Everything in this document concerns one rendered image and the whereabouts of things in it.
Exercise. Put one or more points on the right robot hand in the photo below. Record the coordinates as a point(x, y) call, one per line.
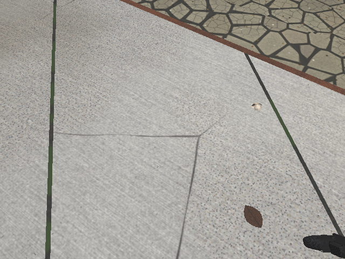
point(334, 244)

